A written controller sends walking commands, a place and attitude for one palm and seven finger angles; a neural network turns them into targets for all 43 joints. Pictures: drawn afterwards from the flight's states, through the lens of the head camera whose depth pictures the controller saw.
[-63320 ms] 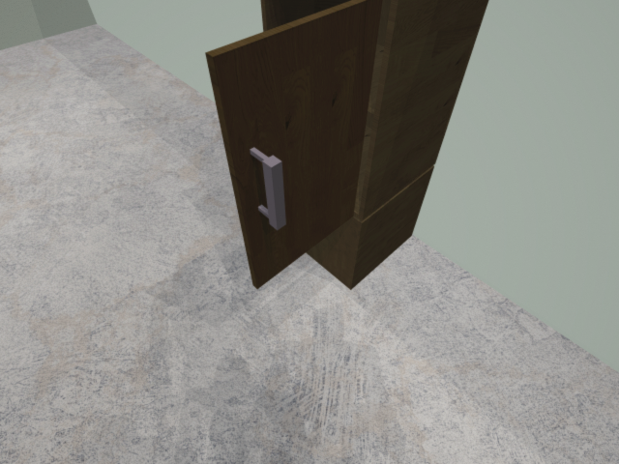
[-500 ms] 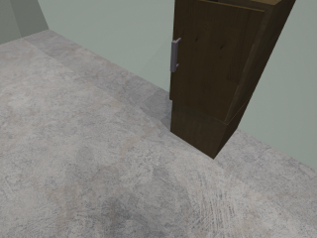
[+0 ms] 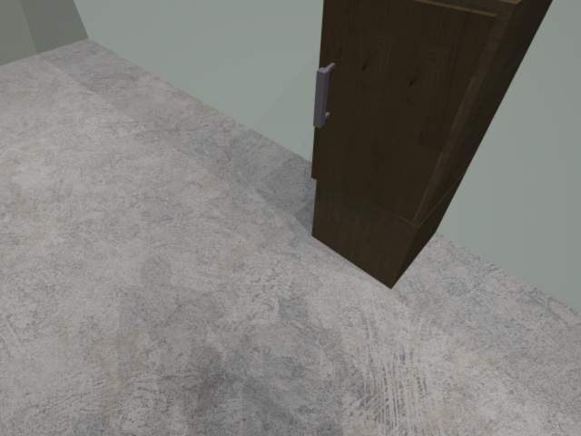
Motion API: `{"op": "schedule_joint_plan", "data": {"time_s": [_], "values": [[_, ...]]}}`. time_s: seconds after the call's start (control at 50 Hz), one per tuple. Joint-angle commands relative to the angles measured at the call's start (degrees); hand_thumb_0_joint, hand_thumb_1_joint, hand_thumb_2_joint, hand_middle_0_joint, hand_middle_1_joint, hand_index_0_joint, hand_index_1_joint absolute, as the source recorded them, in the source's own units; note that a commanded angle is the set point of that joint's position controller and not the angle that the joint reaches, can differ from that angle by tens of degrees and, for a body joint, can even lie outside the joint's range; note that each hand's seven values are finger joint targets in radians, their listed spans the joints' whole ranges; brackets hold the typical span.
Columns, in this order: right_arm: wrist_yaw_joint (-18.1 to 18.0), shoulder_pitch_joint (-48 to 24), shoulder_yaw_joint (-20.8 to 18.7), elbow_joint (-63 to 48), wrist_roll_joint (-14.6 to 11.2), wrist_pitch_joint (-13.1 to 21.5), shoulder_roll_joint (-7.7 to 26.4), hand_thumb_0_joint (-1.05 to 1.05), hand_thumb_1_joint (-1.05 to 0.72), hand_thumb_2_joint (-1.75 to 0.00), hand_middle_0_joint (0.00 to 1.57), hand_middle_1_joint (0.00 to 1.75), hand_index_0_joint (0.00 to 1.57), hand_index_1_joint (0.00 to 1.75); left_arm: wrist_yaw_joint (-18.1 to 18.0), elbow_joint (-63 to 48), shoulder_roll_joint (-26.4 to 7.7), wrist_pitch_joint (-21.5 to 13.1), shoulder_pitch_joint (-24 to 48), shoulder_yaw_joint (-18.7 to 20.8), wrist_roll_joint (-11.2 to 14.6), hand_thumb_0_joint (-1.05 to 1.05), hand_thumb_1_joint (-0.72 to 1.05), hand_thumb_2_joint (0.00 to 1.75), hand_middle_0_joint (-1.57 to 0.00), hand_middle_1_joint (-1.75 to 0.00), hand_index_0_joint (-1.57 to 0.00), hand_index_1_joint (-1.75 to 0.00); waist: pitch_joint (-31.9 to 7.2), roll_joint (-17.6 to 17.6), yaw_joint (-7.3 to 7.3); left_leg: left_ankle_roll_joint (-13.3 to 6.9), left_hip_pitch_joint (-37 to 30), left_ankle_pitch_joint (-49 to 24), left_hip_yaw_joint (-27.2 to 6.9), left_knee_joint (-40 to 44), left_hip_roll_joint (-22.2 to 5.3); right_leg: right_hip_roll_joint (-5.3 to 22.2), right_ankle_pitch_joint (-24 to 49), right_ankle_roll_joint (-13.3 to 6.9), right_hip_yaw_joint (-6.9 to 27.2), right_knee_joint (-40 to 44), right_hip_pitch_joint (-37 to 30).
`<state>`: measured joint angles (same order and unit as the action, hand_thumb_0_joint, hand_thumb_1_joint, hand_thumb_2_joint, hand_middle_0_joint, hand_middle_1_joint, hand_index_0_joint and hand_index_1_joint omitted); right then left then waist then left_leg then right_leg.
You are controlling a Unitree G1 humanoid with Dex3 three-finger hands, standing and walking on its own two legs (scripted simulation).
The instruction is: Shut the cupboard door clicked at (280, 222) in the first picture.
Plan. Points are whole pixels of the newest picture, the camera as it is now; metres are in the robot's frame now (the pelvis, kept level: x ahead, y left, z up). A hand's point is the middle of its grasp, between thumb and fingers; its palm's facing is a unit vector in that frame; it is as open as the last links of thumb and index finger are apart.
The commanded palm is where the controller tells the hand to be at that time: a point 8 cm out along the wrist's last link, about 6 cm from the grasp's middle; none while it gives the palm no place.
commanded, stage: look to check the result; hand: left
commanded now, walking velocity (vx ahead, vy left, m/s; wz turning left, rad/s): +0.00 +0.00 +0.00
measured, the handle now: (325, 95) +0.94 -0.04 -0.02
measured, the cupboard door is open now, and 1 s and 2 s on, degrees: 8 8 8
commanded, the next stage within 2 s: walk to a spot facing it in 0.30 s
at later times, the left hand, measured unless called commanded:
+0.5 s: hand out of the picture +0.08 +0.22 -0.16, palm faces +0.01 -0.95 -0.32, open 7.4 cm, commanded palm none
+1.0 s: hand out of the picture +0.02 +0.22 -0.18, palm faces +0.29 -0.92 -0.27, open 7.4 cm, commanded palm none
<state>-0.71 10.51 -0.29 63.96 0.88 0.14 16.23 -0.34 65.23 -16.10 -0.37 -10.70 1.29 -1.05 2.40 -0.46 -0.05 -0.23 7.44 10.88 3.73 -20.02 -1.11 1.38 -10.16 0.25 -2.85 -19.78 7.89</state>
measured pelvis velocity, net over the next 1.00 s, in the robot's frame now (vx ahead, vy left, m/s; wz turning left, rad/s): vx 0.01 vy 0.00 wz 0.30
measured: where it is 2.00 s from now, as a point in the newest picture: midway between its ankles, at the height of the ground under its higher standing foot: outside the picture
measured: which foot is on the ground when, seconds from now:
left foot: down 0.00-1.00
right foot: down 0.00-0.78, up 0.80-1.00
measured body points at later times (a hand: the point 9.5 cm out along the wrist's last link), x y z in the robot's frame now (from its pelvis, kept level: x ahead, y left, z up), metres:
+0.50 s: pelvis +0.02 -0.01 +0.00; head +0.03 -0.02 +0.45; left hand +0.08 +0.27 -0.14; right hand +0.09 -0.29 -0.14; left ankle +0.00 +0.11 -0.75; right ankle +0.01 -0.12 -0.75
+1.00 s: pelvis +0.01 +0.00 -0.01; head +0.06 +0.01 +0.43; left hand +0.00 +0.27 -0.16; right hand +0.09 -0.22 -0.17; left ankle +0.01 +0.12 -0.75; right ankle +0.02 -0.13 -0.70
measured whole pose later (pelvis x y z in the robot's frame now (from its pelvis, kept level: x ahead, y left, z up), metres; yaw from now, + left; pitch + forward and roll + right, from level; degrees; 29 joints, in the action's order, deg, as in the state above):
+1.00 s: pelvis +0.01 +0.00 -0.01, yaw +17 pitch +2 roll +0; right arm -0.4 15.2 -1.7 56.0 2.1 -1.9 10.3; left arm -0.8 54.6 -12.6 2.5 -9.7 4.0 -1.3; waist 5.2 -0.7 -1.6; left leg -1.3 19.5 11.2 -2.9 -28.8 2.3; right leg 2.1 -25.0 2.6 -0.5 -53.3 24.8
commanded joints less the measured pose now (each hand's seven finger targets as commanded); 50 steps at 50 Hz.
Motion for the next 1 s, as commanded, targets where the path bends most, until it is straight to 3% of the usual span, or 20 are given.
{"op": "schedule_joint_plan", "data": {"time_s": [0.0, 0.42, 0.5, 0.54, 0.58, 0.62, 0.64, 0.66, 0.68, 0.72, 0.74, 0.76, 0.78, 0.8, 0.84, 0.88, 0.9, 0.94, 0.98], "values": [[-0.53, -0.93, -2.00, -3.18, -0.18, 0.80, 10.11, 0.00, -0.90, -0.90, 0.20, 0.30, 0.20, 0.30, -0.36, -2.92, -10.40, -1.16, 0.80, 1.53, 0.32, 0.00, 0.90, 0.90, -0.20, -0.30, -0.20, -0.30, -1.88, 0.02, -0.31, -1.29, -0.23, -3.99, -6.11, 4.38, -6.18, 5.49, 4.23, -2.39, 5.85, 4.21, -0.10], [-0.52, -3.46, -1.85, -3.61, -0.20, 0.85, 11.82, 0.00, -0.90, -0.90, 0.20, 0.30, 0.20, 0.30, -0.47, -3.46, -12.22, -1.46, 3.04, 1.83, 0.40, 0.00, 0.90, 0.90, -0.20, -0.30, -0.20, -0.30, -3.22, 0.12, -0.27, -0.74, -1.41, -9.51, -6.06, 4.08, -6.40, 6.22, 11.97, -2.45, 4.83, 3.60, -3.46], [-0.26, -0.58, -0.84, -3.97, -0.10, -0.53, 5.24, 0.00, -0.90, -0.90, 0.20, 0.30, 0.20, 0.30, -1.22, -3.64, -7.07, 0.12, -0.62, 1.43, 0.51, 0.00, 0.90, 0.90, -0.20, -0.30, -0.20, -0.30, -3.22, 0.63, 0.19, 0.22, 2.46, -12.32, -5.66, -0.35, -5.19, 7.78, 13.77, -1.53, 2.44, -0.82, -4.11], [-0.24, -0.09, -1.27, -4.90, -0.12, -1.12, 5.12, 0.00, -0.90, -0.90, 0.20, 0.30, 0.20, 0.30, -1.46, -4.56, -8.02, 0.59, -1.73, 2.19, 0.42, 0.00, 0.90, 0.90, -0.20, -0.30, -0.20, -0.30, -3.28, 1.93, 0.64, 0.65, 5.86, -11.86, -5.02, -4.55, -3.82, 9.73, 15.57, -2.86, 2.97, -2.31, -5.13], [-0.22, 0.24, -1.96, -6.16, -0.16, -1.56, 4.55, 0.00, -0.90, -0.90, 0.20, 0.30, 0.20, 0.30, -1.72, -5.71, -9.38, 0.84, -3.09, 3.14, 0.21, 0.00, 0.90, 0.90, -0.20, -0.30, -0.20, -0.30, -3.98, 5.79, 1.28, 1.10, 9.31, -7.06, -3.23, -12.31, -2.07, 14.49, 18.19, -6.02, 4.80, -1.69, -6.30], [-0.28, 0.16, -2.66, -8.08, -0.05, -2.24, 3.74, 0.00, -0.90, -0.90, 0.20, 0.30, 0.20, 0.30, -1.98, -7.37, -9.55, 0.95, -3.38, 3.72, -0.18, 0.00, 0.90, 0.90, -0.20, -0.30, -0.20, -0.30, -2.47, 10.46, 1.57, 1.37, 14.01, 13.92, -2.16, -24.66, -1.14, 19.84, 22.50, -10.87, 6.44, -0.82, -5.13], [-0.18, -0.05, -3.02, -8.76, -0.10, -2.47, 3.32, 0.00, -0.90, -0.90, 0.20, 0.30, 0.20, 0.30, -2.09, -8.23, -9.28, 1.01, -2.79, 3.94, -0.66, 0.00, 0.90, 0.90, -0.20, -0.30, -0.20, -0.30, -1.05, 10.58, 1.42, 1.25, 15.20, 18.65, -2.38, -29.57, -1.78, 21.87, 22.53, -12.20, 6.12, -0.59, -2.58], [0.08, 0.93, -3.24, -9.70, -0.34, -2.53, 3.16, 0.00, -0.90, -0.90, 0.20, 0.30, 0.20, 0.30, -2.22, -9.43, -8.99, 1.09, -0.70, 4.12, -0.87, 0.00, 0.90, 0.90, -0.20, -0.30, -0.20, -0.30, -0.23, 10.47, 0.09, 1.12, 14.62, 19.69, -3.31, -29.55, -3.09, 22.40, 22.94, -11.98, 4.68, -1.83, -0.24], [0.49, 2.63, -3.33, -9.78, -0.45, -2.43, 2.09, 0.00, -0.90, -0.90, 0.20, 0.30, 0.20, 0.30, -2.12, -10.58, -9.00, 1.05, 1.33, 4.31, -0.95, 0.00, 0.90, 0.90, -0.20, -0.30, -0.20, -0.30, -0.21, 9.51, -1.34, 1.24, 13.14, 17.99, -3.49, -24.75, -4.21, 21.41, 23.16, -10.16, 1.14, -4.59, 0.43], [0.92, 6.76, -3.43, -9.32, -0.06, -2.23, 2.16, 0.00, -0.90, -0.90, 0.20, 0.30, 0.20, 0.30, -1.72, -12.09, -7.95, 1.42, 1.64, 4.32, -0.24, 0.00, 0.90, 0.90, -0.20, -0.30, -0.20, -0.30, -1.56, 4.03, -3.05, 1.10, 4.16, 1.43, -1.26, -10.92, -3.09, 17.05, 13.72, -4.60, -3.99, -12.33, 6.44], [0.94, 8.61, -4.07, -9.63, 0.53, -1.73, 6.12, 0.00, -0.90, -0.90, 0.20, 0.30, 0.20, 0.30, -1.48, -12.87, -4.99, 2.05, -0.51, 4.13, 0.20, 0.00, 0.90, 0.90, -0.20, -0.30, -0.20, -0.30, -1.69, -11.23, -3.16, -2.55, 1.43, -11.42, -15.64, -1.87, -10.62, 9.30, -4.23, 0.45, -7.50, -22.75, 14.29], [0.51, 10.54, -5.27, -9.78, 1.01, -1.75, 10.45, 0.00, -0.90, -0.90, 0.20, 0.30, 0.20, 0.30, -1.29, -14.71, -3.26, 2.24, 1.70, 3.38, 0.21, 0.00, 0.90, 0.90, -0.20, -0.30, -0.20, -0.30, -0.67, -19.88, -4.33, -8.71, 2.99, -15.34, -29.17, 4.41, -19.34, 3.13, -26.02, 2.68, -4.55, -33.97, 18.94], [0.15, 10.86, -5.52, -9.79, 1.28, -1.95, 11.01, 0.00, -0.90, -0.90, 0.20, 0.30, 0.20, 0.30, -1.32, -16.29, -3.63, 2.46, 2.70, 3.68, -0.21, 0.00, 0.90, 0.90, -0.20, -0.30, -0.20, -0.30, -1.20, -13.40, -4.29, -11.19, 7.59, -1.01, -31.16, 6.22, -19.47, 2.73, -24.82, 1.51, 0.89, -40.33, 18.33], [-0.22, 8.60, -5.41, -10.34, 1.28, -1.79, 9.96, 0.00, -0.90, -0.90, 0.20, 0.30, 0.20, 0.30, -1.35, -15.56, -3.00, 2.73, 3.60, 4.13, -0.53, 0.00, 0.90, 0.90, -0.20, -0.30, -0.20, -0.30, -0.33, -13.89, -2.99, -9.47, 8.95, 5.29, -30.26, 6.89, -16.58, 3.05, -20.37, 1.42, 3.05, -43.31, 21.46], [-0.68, 5.36, -4.69, -11.66, 1.09, -1.37, 7.47, 0.00, -0.90, -0.90, 0.20, 0.30, 0.20, 0.30, -0.83, -14.98, -2.98, 2.25, 2.59, 4.38, -0.41, 0.00, 0.90, 0.90, -0.20, -0.30, -0.20, -0.30, 0.00, -10.36, -1.49, -8.58, 8.99, 4.20, -26.47, 5.77, -13.45, 3.33, -14.25, 1.97, 4.26, -43.91, 23.00], [-0.96, 5.94, -4.76, -11.66, 0.95, -0.89, 6.93, 0.00, -0.90, -0.90, 0.20, 0.30, 0.20, 0.30, -0.56, -14.77, -2.08, 1.51, 1.27, 4.05, -0.22, 0.00, 0.90, 0.90, -0.20, -0.30, -0.20, -0.30, -4.49, -6.36, -1.31, -9.32, 2.75, -5.07, -24.58, 2.96, -12.17, 2.35, -13.21, 2.52, 4.10, -40.23, 23.38], [-0.98, 6.68, -4.95, -11.71, 0.98, -0.87, 6.96, 0.00, -0.90, -0.90, 0.20, 0.30, 0.20, 0.30, -0.61, -14.99, -1.34, 1.30, 1.06, 3.83, 0.00, 0.00, 0.90, 0.90, -0.20, -0.30, -0.20, -0.30, -6.48, -5.20, -1.74, -9.86, 0.52, -5.91, -24.28, 1.93, -12.02, 2.04, -14.07, 2.62, 4.00, -37.39, 22.28], [-0.85, 7.18, -5.20, -11.55, 1.08, -1.16, 7.05, 0.00, -0.90, -0.90, 0.20, 0.30, 0.20, 0.30, -0.61, -15.56, -0.40, 1.13, 1.13, 3.48, 0.16, 0.00, 0.90, 0.90, -0.20, -0.30, -0.20, -0.30, -7.45, -6.07, -2.30, -10.09, 0.44, 0.13, -25.44, 2.06, -11.41, 1.08, -15.36, 2.61, 3.37, -31.30, 20.13], [-0.55, 6.68, -5.49, -11.80, 1.24, -1.49, 7.33, 0.00, -0.90, -0.90, 0.20, 0.30, 0.20, 0.30, -0.36, -15.92, -0.20, 0.96, 0.51, 3.28, -0.02, 0.00, 0.90, 0.90, -0.20, -0.30, -0.20, -0.30, -5.77, -7.84, -2.29, -9.43, 4.13, 9.62, -26.77, 3.28, -9.91, -0.45, -15.83, 2.14, 1.76, -24.66, 16.33]]}}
